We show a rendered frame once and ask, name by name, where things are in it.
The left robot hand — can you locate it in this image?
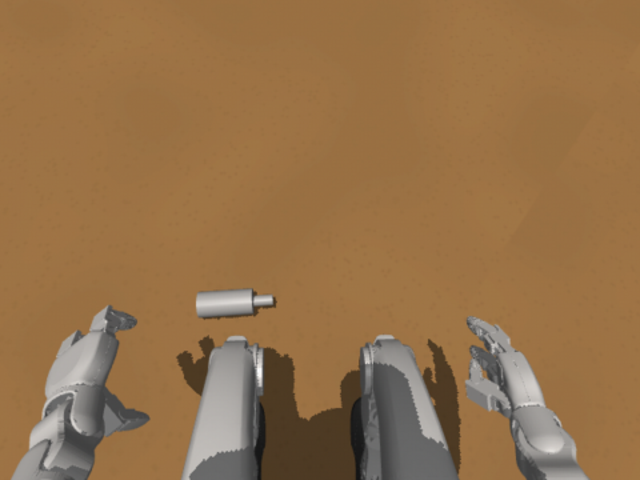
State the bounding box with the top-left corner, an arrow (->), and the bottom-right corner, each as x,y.
45,305 -> 150,437

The left robot arm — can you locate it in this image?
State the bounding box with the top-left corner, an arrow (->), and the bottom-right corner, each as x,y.
11,384 -> 106,480

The bottle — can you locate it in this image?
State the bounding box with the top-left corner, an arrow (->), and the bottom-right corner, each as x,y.
196,288 -> 273,318

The right robot arm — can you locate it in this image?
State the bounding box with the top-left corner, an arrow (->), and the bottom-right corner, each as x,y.
510,405 -> 590,480

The right robot hand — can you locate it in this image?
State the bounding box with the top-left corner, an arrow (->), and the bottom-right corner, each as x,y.
465,316 -> 546,420

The right robot foot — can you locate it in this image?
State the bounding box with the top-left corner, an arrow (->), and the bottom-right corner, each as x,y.
350,397 -> 377,480

